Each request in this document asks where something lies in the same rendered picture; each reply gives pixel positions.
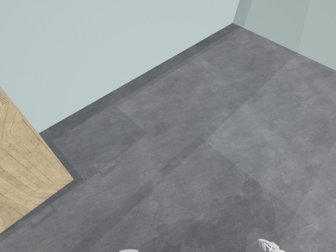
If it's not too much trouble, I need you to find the right robot hand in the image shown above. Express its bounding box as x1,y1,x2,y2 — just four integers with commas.
258,239,285,252

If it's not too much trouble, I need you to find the cabinet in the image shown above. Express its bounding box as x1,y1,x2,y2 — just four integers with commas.
0,87,73,233

